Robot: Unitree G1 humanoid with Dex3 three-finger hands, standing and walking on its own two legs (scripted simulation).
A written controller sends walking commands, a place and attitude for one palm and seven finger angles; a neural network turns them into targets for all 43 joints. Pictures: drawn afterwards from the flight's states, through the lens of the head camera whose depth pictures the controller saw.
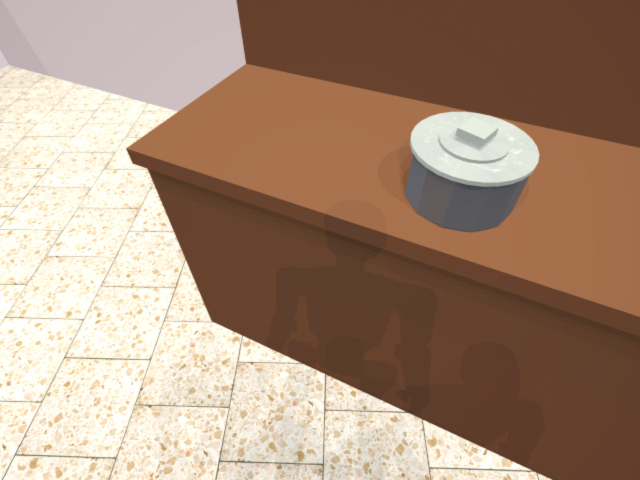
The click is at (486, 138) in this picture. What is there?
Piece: lid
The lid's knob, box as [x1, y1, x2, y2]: [455, 117, 498, 146]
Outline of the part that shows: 457,128 455,135 482,146 496,134 498,127 472,117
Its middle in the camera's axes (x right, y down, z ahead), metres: +0.25 -0.17 +0.62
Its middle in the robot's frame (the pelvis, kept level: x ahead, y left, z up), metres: +0.61 -0.22 +0.13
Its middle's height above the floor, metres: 0.90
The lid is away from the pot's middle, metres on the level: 0.00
